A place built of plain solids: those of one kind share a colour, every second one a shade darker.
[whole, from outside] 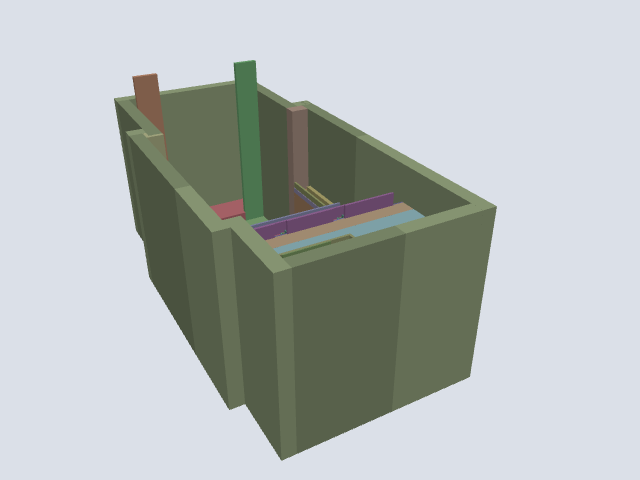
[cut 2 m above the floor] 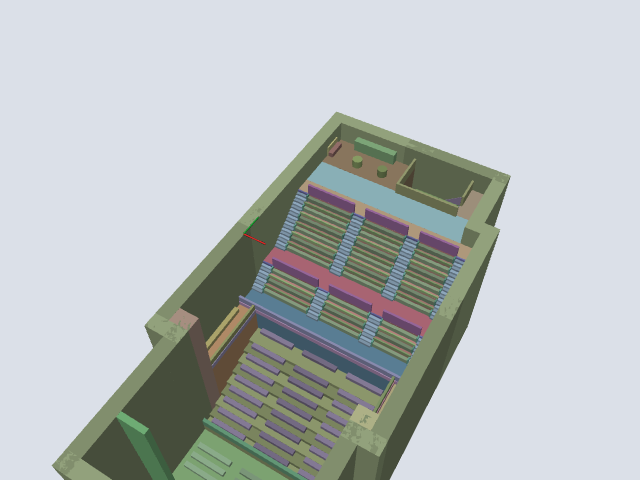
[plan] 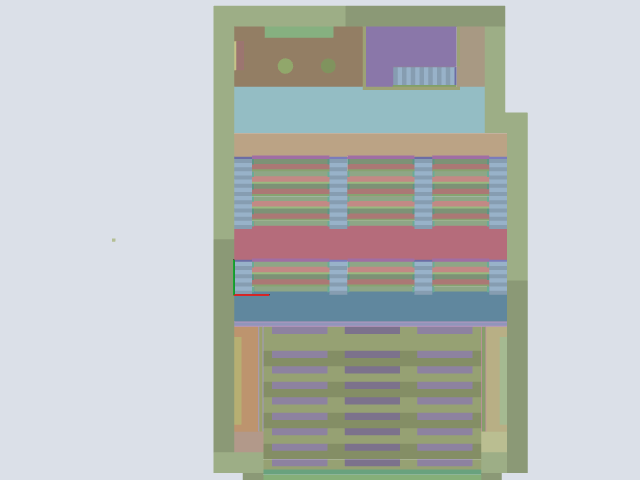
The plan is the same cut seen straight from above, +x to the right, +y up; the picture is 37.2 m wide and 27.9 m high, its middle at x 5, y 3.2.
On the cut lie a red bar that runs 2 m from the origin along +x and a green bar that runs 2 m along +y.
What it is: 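An old music hall's upper gallery; 9 rows of benches on tiers raked at 39 degrees, three risers of 197 mm to a row 0.72 m deep, in two banks with a cross gangway 1.70 m clear between them, a leaning rail along its front edge; 8 stepped aisles, 1.04 m broad, run down between the bench ends or along a side wall, the upper bank's to the cross gangway, the lower bank's to the front gangway, 1.55 m clear before the parapet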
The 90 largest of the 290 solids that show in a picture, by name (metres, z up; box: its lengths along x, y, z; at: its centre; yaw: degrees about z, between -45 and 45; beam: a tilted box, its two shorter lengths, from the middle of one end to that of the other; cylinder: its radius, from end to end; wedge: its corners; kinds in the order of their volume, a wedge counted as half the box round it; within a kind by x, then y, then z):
{
 "wall_plaster_1": {"box": [1.2, 13.59, 15.41], "at": [-0.59, -3.54, -4.5]},
 "wall_plaster_2": {"box": [1.2, 8.38, 15.41], "at": [-0.59, 5.04, -4.5]},
 "wall_plaster_3": {"box": [1.2, 9.98, 15.41], "at": [-0.59, 11.82, -4.5]},
 "wall_plaster_4": {"box": [2.9, 1.2, 15.41], "at": [0.26, -9.74, -4.5]},
 "wall_plaster_5": {"box": [1.2, 5.9, 15.41], "at": [1.11, -17.69, -4.5]},
 "wall_plaster_6": {"box": [1.2, 7.9, 15.41], "at": [1.11, -13.19, -4.5]},
 "wall_plaster_7": {"box": [1.2, 3.3, 15.41], "at": [1.11, -9.99, -4.5]},
 "wall_plaster_8": {"box": [1.2, 1.6, 15.41], "at": [1.11, -9.94, -4.5]},
 "wall_plaster_9": {"box": [10.07, 1.2, 15.41], "at": [3.84, 16.21, -4.5]},
 "wall_plaster_10": {"box": [15.06, 1.2, 15.41], "at": [8.04, -20.04, -4.5]},
 "wall_plaster_11": {"box": [7.66, 1.2, 15.41], "at": [10.31, 16.21, -4.5]},
 "wall_plaster_12": {"box": [4.03, 1.2, 15.41], "at": [13.76, 16.21, -4.5]},
 "wall_plaster_13": {"box": [1.2, 5.9, 15.41], "at": [14.97, -17.69, -4.5]},
 "wall_plaster_14": {"box": [1.2, 7.9, 15.41], "at": [14.97, -13.19, -4.5]},
 "wall_plaster_15": {"box": [1.2, 3.3, 15.41], "at": [14.97, -9.99, -4.5]},
 "wall_plaster_16": {"box": [1.2, 1.6, 15.41], "at": [14.97, -9.94, -4.5]},
 "wall_plaster_17": {"box": [1.2, 7.4, 15.41], "at": [15.17, 13.11, -4.5]},
 "wall_plaster_18": {"box": [2.7, 1.2, 15.41], "at": [15.72, -9.74, -4.5]},
 "wall_plaster_19": {"box": [2.5, 1.2, 15.41], "at": [15.82, 10.01, -4.5]},
 "wall_plaster_20": {"box": [1.2, 13.59, 15.41], "at": [16.47, -3.54, -4.5]},
 "wall_plaster_21": {"box": [1.2, 8.38, 15.41], "at": [16.47, 5.04, -4.5]},
 "wall_plaster_22": {"box": [1.2, 3.78, 15.41], "at": [16.47, 8.72, -4.5]},
 "floor_floorboards_1": {"box": [4.5, 0.72, 7.49], "at": [3.3, 0.85, -8.46]},
 "floor_floorboards_2": {"box": [4.5, 0.72, 8.08], "at": [3.3, 1.57, -8.17]},
 "floor_floorboards_3": {"box": [4.5, 0.12, 8.67], "at": [3.3, 1.99, -7.88]},
 "floor_floorboards_4": {"box": [4.5, 0.72, 9.26], "at": [3.3, 4.67, -7.58]},
 "floor_floorboards_5": {"box": [4.5, 0.72, 9.85], "at": [3.3, 5.39, -7.29]},
 "floor_floorboards_6": {"box": [4.5, 0.72, 10.44], "at": [3.3, 6.11, -6.99]},
 "floor_floorboards_7": {"box": [4.5, 0.72, 11.03], "at": [3.3, 6.83, -6.7]},
 "floor_floorboards_8": {"box": [4.5, 0.72, 11.62], "at": [3.3, 7.55, -6.4]},
 "floor_floorboards_9": {"box": [4.5, 0.12, 12.21], "at": [3.3, 7.97, -6.11]},
 "floor_floorboards_10": {"box": [3.9, 0.72, 7.49], "at": [8.54, 0.85, -8.46]},
 "floor_floorboards_11": {"box": [3.9, 0.72, 8.08], "at": [8.54, 1.57, -8.17]},
 "floor_floorboards_12": {"box": [3.9, 0.12, 8.67], "at": [8.54, 1.99, -7.88]},
 "floor_floorboards_13": {"box": [3.9, 0.72, 9.26], "at": [8.54, 4.67, -7.58]},
 "floor_floorboards_14": {"box": [3.9, 0.72, 9.85], "at": [8.54, 5.39, -7.29]},
 "floor_floorboards_15": {"box": [3.9, 0.72, 10.44], "at": [8.54, 6.11, -6.99]},
 "floor_floorboards_16": {"box": [3.9, 0.72, 11.03], "at": [8.54, 6.83, -6.7]},
 "floor_floorboards_17": {"box": [3.9, 0.72, 11.62], "at": [8.54, 7.55, -6.4]},
 "floor_floorboards_18": {"box": [3.9, 0.12, 12.21], "at": [8.54, 7.97, -6.11]},
 "floor_floorboards_19": {"box": [3.3, 0.72, 7.49], "at": [13.18, 0.85, -8.46]},
 "floor_floorboards_20": {"box": [3.3, 0.72, 8.08], "at": [13.18, 1.57, -8.17]},
 "floor_floorboards_21": {"box": [3.3, 0.72, 9.26], "at": [13.18, 4.67, -7.58]},
 "floor_floorboards_22": {"box": [3.3, 0.72, 9.85], "at": [13.18, 5.39, -7.29]},
 "floor_floorboards_23": {"box": [3.3, 0.72, 10.44], "at": [13.18, 6.11, -6.99]},
 "floor_floorboards_24": {"box": [3.3, 0.72, 11.03], "at": [13.18, 6.83, -6.7]},
 "floor_floorboards_25": {"box": [3.3, 0.72, 11.62], "at": [13.18, 7.55, -6.4]},
 "floor_floorboards_26": {"box": [3.3, 0.12, 12.21], "at": [13.18, 7.97, -6.11]},
 "floor_bay0a_floorboards_1": {"box": [14.56, 2.7, 12.21], "at": [7.29, 10.76, -6.11]},
 "floor_bay1a_floorboards_1": {"box": [7.67, 3.5, 12.21], "at": [3.84, 13.86, -6.11]},
 "floor_circ_carpet_1": {"box": [12.66, 0.9, 1.19], "at": [8.04, -9.99, -11.62]},
 "floor_circ_carpet_2": {"box": [12.66, 0.9, 1.61], "at": [8.04, -9.09, -11.4]},
 "floor_circ_carpet_3": {"box": [12.66, 0.9, 2.03], "at": [8.04, -8.19, -11.2]},
 "floor_circ_carpet_4": {"box": [12.66, 0.9, 2.45], "at": [8.04, -7.29, -10.98]},
 "floor_circ_carpet_5": {"box": [12.66, 0.9, 2.87], "at": [8.04, -6.39, -10.78]},
 "floor_circ_carpet_6": {"box": [12.66, 0.9, 3.29], "at": [8.04, -5.49, -10.56]},
 "floor_circ_carpet_7": {"box": [12.66, 0.9, 3.71], "at": [8.04, -4.59, -10.36]},
 "floor_circ_carpet_8": {"box": [12.66, 0.9, 4.13], "at": [8.04, -3.69, -10.14]},
 "floor_circ_carpet_9": {"box": [12.66, 1.4, 4.55], "at": [8.04, -2.54, -9.94]},
 "floor_mid0a_floorboards_1": {"box": [15.86, 2.26, 8.67], "at": [7.94, 3.18, -7.88]},
 "floor_rear_floorboards_1": {"box": [15.86, 1.38, 12.21], "at": [7.94, 8.72, -6.11]},
 "floor_hall0a_floorboards_1": {"box": [15.86, 2.33, 6.9], "at": [7.94, -0.67, -8.76]},
 "floor_lob_concrete_1": {"box": [5.26, 3.5, 9.2], "at": [10.31, 13.86, -7.61]},
 "floor_slipw_floorboards_1": {"box": [1.7, 7.3, 6.9], "at": [0.86, -5.49, -8.76]},
 "floor_slipe_floorboards_1": {"box": [1.5, 7.3, 6.9], "at": [15.12, -5.49, -8.76]},
 "floor_bay1b_floorboards_1": {"box": [1.63, 3.5, 12.21], "at": [13.76, 13.86, -6.11]},
 "floor_stage_floorboards_1": {"box": [12.66, 3.5, 1.45], "at": [8.04, -17.69, -11.48]},
 "wall_slipendw_plaster_1": {"box": [1.7, 1.2, 15.41], "at": [0.86, -8.54, -4.5]},
 "floor_stalls_carpet_1": {"box": [12.66, 5.5, 0.4], "at": [8.04, -13.19, -12.01]},
 "wall_slipende_plaster_1": {"box": [1.5, 1.2, 15.41], "at": [15.12, -8.54, -4.5]},
 "wall_prose_plaster_1": {"box": [2.28, 0.45, 18.51], "at": [13.23, -16.16, -2.96]},
 "wall_prosw_plaster_1": {"box": [2.28, 0.45, 18.51], "at": [2.85, -16.16, -2.96]},
 "step_1": {"box": [1.04, 0.3, 3.2], "at": [0.53, 7.58, -1.99]},
 "step_2": {"box": [1.04, 0.3, 3.39], "at": [0.53, 7.82, -1.89]},
 "step_3": {"box": [1.04, 0.3, 3.2], "at": [6.07, 7.58, -1.99]},
 "step_4": {"box": [1.04, 0.3, 3.39], "at": [6.07, 7.82, -1.89]},
 "step_5": {"box": [1.04, 0.3, 3.2], "at": [11.01, 7.58, -1.99]},
 "step_6": {"box": [1.04, 0.3, 3.39], "at": [11.01, 7.82, -1.89]},
 "step_7": {"box": [1.04, 0.3, 3.2], "at": [15.35, 7.58, -1.99]},
 "step_8": {"box": [1.04, 0.3, 3.39], "at": [15.35, 7.82, -1.89]},
 "parapet_circ_plaster_1": {"box": [12.66, 0.3, 0.9], "at": [8.04, -10.29, -10.62]},
 "counter_timber_1": {"box": [4.0, 0.65, 1.15], "at": [3.78, 15.29, 0.53]},
 "parapet_front_plaster_1": {"box": [15.86, 0.3, 0.5], "at": [7.94, -1.69, -5.11]},
 "rail_lean_1": {"box": [4.5, 0.2, 1.1], "at": [3.3, 2.03, -2.99]},
 "rail_lean_2": {"box": [4.5, 0.2, 1.1], "at": [3.3, 8.01, 0.55]},
 "rail_front_1": {"box": [15.86, 0.2, 0.6], "at": [7.94, -1.69, -4.56]},
 "wall_1": {"box": [3.59, 0.1, 4.17], "at": [11.02, 12.16, -0.98]},
 "rail_well_1": {"box": [5.67, 0.2, 1.1], "at": [10.31, 12.01, 0.55]},
 "form_slipe_timber_1": {"box": [0.42, 5.1, 0.49], "at": [15.66, -4.99, -5.12]},
 "form_slipw_timber_1": {"box": [0.42, 5.1, 0.49], "at": [0.22, -4.99, -5.12]}
}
